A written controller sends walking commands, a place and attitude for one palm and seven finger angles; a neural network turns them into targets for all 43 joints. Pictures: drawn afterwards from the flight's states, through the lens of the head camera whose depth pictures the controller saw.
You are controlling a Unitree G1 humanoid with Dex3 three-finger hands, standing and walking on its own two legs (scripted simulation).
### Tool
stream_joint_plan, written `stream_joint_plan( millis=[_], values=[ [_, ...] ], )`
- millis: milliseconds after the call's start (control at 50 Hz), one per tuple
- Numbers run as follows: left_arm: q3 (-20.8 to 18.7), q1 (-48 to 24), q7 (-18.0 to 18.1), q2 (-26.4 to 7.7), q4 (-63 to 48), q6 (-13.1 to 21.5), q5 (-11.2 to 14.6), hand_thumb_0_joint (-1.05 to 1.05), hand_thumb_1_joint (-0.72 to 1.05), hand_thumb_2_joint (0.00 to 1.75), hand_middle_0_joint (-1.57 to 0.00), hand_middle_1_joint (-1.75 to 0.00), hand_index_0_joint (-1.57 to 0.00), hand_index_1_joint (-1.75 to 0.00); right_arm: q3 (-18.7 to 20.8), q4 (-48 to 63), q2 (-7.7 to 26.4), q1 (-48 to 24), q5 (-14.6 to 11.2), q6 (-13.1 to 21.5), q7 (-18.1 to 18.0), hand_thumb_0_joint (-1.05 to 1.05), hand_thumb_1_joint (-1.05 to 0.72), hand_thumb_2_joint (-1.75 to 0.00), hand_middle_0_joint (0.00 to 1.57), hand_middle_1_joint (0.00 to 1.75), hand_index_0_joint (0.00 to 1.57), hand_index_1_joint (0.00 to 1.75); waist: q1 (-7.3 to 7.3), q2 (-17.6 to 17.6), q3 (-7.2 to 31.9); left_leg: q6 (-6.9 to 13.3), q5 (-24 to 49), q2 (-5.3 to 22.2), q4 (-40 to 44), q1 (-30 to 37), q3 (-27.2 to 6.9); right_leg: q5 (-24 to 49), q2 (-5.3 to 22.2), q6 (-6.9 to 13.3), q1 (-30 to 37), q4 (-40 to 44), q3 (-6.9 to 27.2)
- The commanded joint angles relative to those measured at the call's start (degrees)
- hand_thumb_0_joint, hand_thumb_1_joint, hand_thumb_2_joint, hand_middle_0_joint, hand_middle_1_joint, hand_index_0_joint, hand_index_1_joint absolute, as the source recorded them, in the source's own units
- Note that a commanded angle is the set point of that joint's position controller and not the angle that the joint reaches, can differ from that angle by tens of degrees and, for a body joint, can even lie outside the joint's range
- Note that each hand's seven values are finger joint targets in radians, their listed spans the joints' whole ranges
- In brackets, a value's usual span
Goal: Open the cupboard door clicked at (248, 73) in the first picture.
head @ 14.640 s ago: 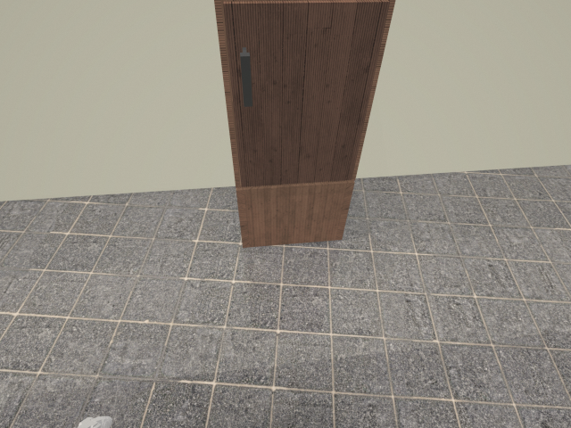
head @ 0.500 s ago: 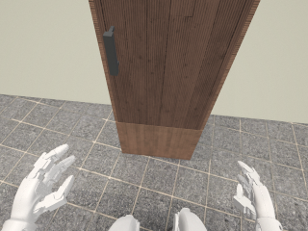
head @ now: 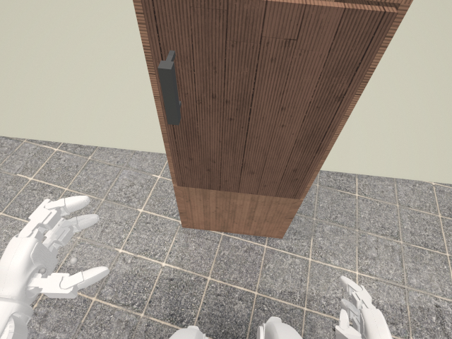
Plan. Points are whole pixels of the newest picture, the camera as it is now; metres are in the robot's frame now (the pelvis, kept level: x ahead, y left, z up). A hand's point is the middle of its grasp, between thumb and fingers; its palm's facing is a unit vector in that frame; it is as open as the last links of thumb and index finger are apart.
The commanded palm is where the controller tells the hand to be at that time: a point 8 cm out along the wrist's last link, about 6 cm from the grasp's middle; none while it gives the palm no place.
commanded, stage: raise the hand with hooked fingers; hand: left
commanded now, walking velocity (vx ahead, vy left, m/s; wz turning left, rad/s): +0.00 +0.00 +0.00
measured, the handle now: (173, 89) +0.56 +0.15 +0.11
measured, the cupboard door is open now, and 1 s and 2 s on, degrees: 0 0 0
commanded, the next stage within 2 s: move the hooked fingers beside the handle in 1.20 s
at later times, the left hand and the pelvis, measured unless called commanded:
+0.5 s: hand (54, 213) +0.27 +0.27 +0.11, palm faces +0.02 -1.00 -0.05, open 13.8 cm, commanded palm +0.24 +0.32 +0.11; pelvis +0.01 +0.00 +0.02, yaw +0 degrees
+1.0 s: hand (62, 188) +0.30 +0.26 +0.12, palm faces +0.01 -1.00 -0.03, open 14.0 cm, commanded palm +0.27 +0.31 +0.13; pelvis +0.01 -0.01 +0.04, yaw -1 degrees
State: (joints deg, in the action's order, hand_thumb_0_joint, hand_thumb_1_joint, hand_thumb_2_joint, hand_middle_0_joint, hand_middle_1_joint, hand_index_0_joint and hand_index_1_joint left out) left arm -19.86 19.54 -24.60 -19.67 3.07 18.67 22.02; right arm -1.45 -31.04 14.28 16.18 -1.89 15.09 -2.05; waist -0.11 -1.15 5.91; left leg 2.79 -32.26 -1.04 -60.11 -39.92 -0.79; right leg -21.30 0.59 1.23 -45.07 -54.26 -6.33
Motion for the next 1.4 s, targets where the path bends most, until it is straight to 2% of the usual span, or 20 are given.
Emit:
stream_joint_plan(
  millis=[0,60,140,240,280,320,360,460,500,660,760,900,960,1000,1060,1120,1160,1280,1320,1380],
  values=[
    [-4.58,-3.07,0.61,-9.91,-12.47,3.10,0.42,0.00,-0.17,0.44,-0.28,-0.99,-0.28,-0.99,3.65,9.62,8.92,-2.26,-0.79,3.42,-0.73,0.00,-0.90,-0.90,0.20,0.30,0.20,0.30,0.77,-4.30,13.30,-3.74,26.99,0.65,12.73,3.61,-3.46,9.82,-1.13,0.49,15.72,5.28,1.77],
    [-6.61,-5.90,1.21,-12.20,-11.66,2.74,0.53,0.00,-0.24,0.41,-0.28,-1.03,-0.28,-1.03,3.44,9.41,9.24,-2.01,-0.65,2.80,-0.96,0.00,-0.90,-0.90,0.20,0.30,0.20,0.30,1.01,-3.10,12.76,-4.02,27.60,0.72,13.75,4.02,-3.57,10.45,-1.29,0.67,17.39,5.82,1.69],
    [-6.88,-9.84,1.38,-12.97,-10.13,1.70,0.76,0.00,-0.34,0.37,-0.29,-1.10,-0.29,-1.10,3.00,9.26,9.37,-2.16,-0.77,2.14,-1.31,0.00,-0.90,-0.90,0.20,0.30,0.20,0.30,0.89,-5.90,10.29,-4.39,27.48,0.73,15.02,5.50,-3.66,10.42,-1.42,1.03,17.46,6.95,1.67],
    [-6.60,-15.23,0.28,-14.07,-7.37,-0.43,0.46,0.00,-0.45,0.32,-0.30,-1.17,-0.30,-1.17,2.64,9.20,9.57,-2.26,-1.01,1.54,-1.88,0.00,-0.90,-0.90,0.20,0.30,0.20,0.30,0.51,-6.03,10.31,-4.43,27.52,0.86,16.63,7.76,-3.78,11.06,-1.47,1.05,18.99,8.74,1.88],
    [-6.49,-17.12,-0.38,-14.17,-5.18,-1.49,0.31,0.00,-0.50,0.30,-0.30,-1.20,-0.30,-1.20,2.50,8.93,9.62,-2.11,-1.11,1.20,-2.16,0.00,-0.90,-0.90,0.20,0.30,0.20,0.30,0.37,-4.48,10.21,-4.40,27.30,1.04,17.55,8.15,-3.89,11.12,-1.32,0.80,19.51,9.61,1.77],
    [-7.34,-19.66,-0.91,-15.21,-3.41,-2.25,0.49,0.00,-0.50,0.30,-0.30,-1.20,-0.30,-1.20,2.37,8.72,9.69,-2.48,-1.19,1.06,-2.44,0.00,-0.90,-0.90,0.20,0.30,0.20,0.30,0.37,-3.64,9.81,-3.99,24.69,0.84,18.22,7.71,-3.58,10.40,-1.16,0.74,20.49,10.71,2.15],
    [-8.24,-23.39,-1.78,-16.79,-3.12,-2.66,0.65,0.00,-0.50,0.30,-0.30,-1.20,-0.30,-1.20,1.99,8.57,9.52,-2.66,-1.07,0.78,-2.64,0.00,-0.90,-0.90,0.20,0.30,0.20,0.30,0.76,-5.97,10.70,-4.18,26.87,0.69,18.78,9.42,-3.39,12.22,-1.19,1.19,22.18,11.12,2.42],
    [-8.02,-28.07,-3.11,-17.26,1.18,-3.76,0.53,0.00,-0.50,0.30,-0.30,-1.20,-0.30,-1.20,1.65,8.05,9.53,-2.60,-1.21,0.39,-2.87,0.00,-0.90,-0.90,0.20,0.30,0.20,0.30,0.59,-5.80,9.63,-3.87,26.43,0.67,20.03,10.30,-3.02,12.77,-1.23,1.19,23.37,12.76,2.86],
    [-8.50,-29.59,-3.55,-17.86,3.47,-4.24,0.42,0.00,-0.50,0.30,-0.30,-1.20,-0.30,-1.20,1.79,7.93,9.71,-2.49,-1.28,0.29,-3.10,0.00,-0.90,-0.90,0.20,0.30,0.20,0.30,0.49,-3.66,9.36,-3.47,24.89,0.65,20.59,9.98,-2.99,11.92,-1.09,1.01,23.60,13.54,3.02],
    [-9.84,-38.56,-4.30,-21.47,5.82,-5.03,-0.17,0.00,-0.50,0.30,-0.30,-1.20,-0.30,-1.20,1.37,7.87,9.76,-2.48,-1.38,-0.34,-3.65,0.00,-0.90,-0.90,0.20,0.30,0.20,0.30,0.62,-5.08,10.35,-2.98,24.08,0.58,22.82,11.95,-2.77,11.82,-1.01,1.23,26.64,15.55,3.75],
    [-8.88,-34.64,-5.23,-19.40,10.09,-6.08,-0.12,0.00,-0.50,0.30,-0.30,-1.20,-0.30,-1.20,1.57,8.02,9.80,-1.64,-1.41,-0.48,-3.22,0.00,-0.90,-0.90,0.20,0.30,0.20,0.30,1.05,-4.04,8.93,-3.11,26.01,0.51,23.29,11.74,-2.22,13.96,-0.99,1.21,26.66,15.96,3.64],
    [-10.73,-35.14,-3.89,-20.41,7.82,-4.63,-0.04,0.00,-0.50,0.30,-0.30,-1.20,-0.30,-1.20,1.99,8.38,9.75,-1.25,-1.17,-0.67,-3.03,0.00,-0.90,-0.90,0.20,0.30,0.20,0.30,1.17,-2.29,11.07,-2.76,25.67,0.31,23.26,11.62,-1.59,14.91,-0.90,0.84,28.24,16.08,4.23],
    [-10.56,-37.16,-3.62,-21.22,6.41,-3.66,-0.53,0.00,-0.50,0.30,-0.30,-1.20,-0.30,-1.20,1.85,7.90,9.64,-1.25,-1.06,-0.65,-3.26,0.00,-0.90,-0.90,0.20,0.30,0.20,0.30,1.03,-5.06,11.47,-2.93,26.53,0.35,23.33,12.53,-1.66,15.53,-0.95,1.07,28.25,15.82,4.39],
    [-9.96,-36.27,-3.70,-20.14,8.36,-3.95,-0.56,0.00,-0.50,0.30,-0.30,-1.20,-0.30,-1.20,1.82,7.66,9.66,-1.13,-1.12,-0.69,-3.47,0.00,-0.90,-0.90,0.20,0.30,0.20,0.30,0.65,-3.05,10.26,-2.68,24.98,0.31,23.49,11.72,-1.65,14.64,-0.89,0.85,27.76,16.18,4.23],
    [-9.95,-37.99,-4.08,-20.91,7.30,-3.72,-0.58,0.00,-0.50,0.30,-0.30,-1.20,-0.30,-1.20,1.71,7.49,9.62,-1.57,-1.17,-0.60,-3.63,0.00,-0.90,-0.90,0.20,0.30,0.20,0.30,0.63,-4.83,10.67,-2.56,24.28,0.18,23.48,12.16,-1.58,14.28,-0.75,0.99,28.15,16.46,4.62],
    [-10.16,-36.73,-4.24,-20.40,8.58,-3.96,-0.39,0.00,-0.50,0.30,-0.30,-1.20,-0.30,-1.20,1.77,7.42,9.63,-1.62,-1.23,-0.50,-3.83,0.00,-0.90,-0.90,0.20,0.30,0.20,0.30,0.62,-2.44,10.68,-2.35,23.90,0.17,23.47,11.53,-1.56,14.30,-0.68,0.73,28.54,16.64,4.54],
    [-10.01,-37.51,-4.42,-20.66,7.44,-3.54,-0.27,0.00,-0.50,0.30,-0.30,-1.20,-0.30,-1.20,1.63,7.33,9.45,-1.89,-1.17,-0.42,-3.83,0.00,-0.90,-0.90,0.20,0.30,0.20,0.30,0.86,-4.77,11.15,-2.47,25.43,0.13,23.25,12.22,-1.44,15.87,-0.69,0.97,29.20,16.43,4.82],
    [-9.42,-37.17,-4.38,-19.83,9.40,-3.93,-0.53,0.00,-0.50,0.30,-0.30,-1.20,-0.30,-1.20,1.59,7.32,9.50,-2.11,-1.34,-0.43,-3.94,0.00,-0.90,-0.90,0.20,0.30,0.20,0.30,0.59,-3.36,9.79,-2.36,22.69,0.07,23.67,11.45,-1.61,13.34,-0.67,0.80,27.91,16.85,4.63],
    [-6.81,-42.93,-4.13,-18.36,8.99,-3.76,-0.87,0.00,-0.50,0.30,-0.30,-1.20,-0.30,-1.20,1.52,6.73,9.51,-2.17,-1.48,-0.34,-4.31,0.00,-0.90,-0.90,0.20,0.30,0.20,0.30,-0.80,-4.18,9.41,-2.29,21.33,0.09,23.49,12.16,-1.63,12.39,-0.58,0.55,26.25,16.97,4.63],
    [-8.47,-45.13,-3.60,-20.54,12.33,-3.54,-1.38,0.00,-0.50,0.30,-0.30,-1.20,-0.30,-1.20,1.49,6.22,9.75,-1.48,-1.33,-0.66,-4.64,0.00,-0.90,-0.90,0.20,0.30,0.20,0.30,-0.67,-2.30,9.54,-2.23,20.64,0.04,23.37,11.00,-1.72,11.67,-0.56,0.63,26.84,16.98,5.00]
  ],
)
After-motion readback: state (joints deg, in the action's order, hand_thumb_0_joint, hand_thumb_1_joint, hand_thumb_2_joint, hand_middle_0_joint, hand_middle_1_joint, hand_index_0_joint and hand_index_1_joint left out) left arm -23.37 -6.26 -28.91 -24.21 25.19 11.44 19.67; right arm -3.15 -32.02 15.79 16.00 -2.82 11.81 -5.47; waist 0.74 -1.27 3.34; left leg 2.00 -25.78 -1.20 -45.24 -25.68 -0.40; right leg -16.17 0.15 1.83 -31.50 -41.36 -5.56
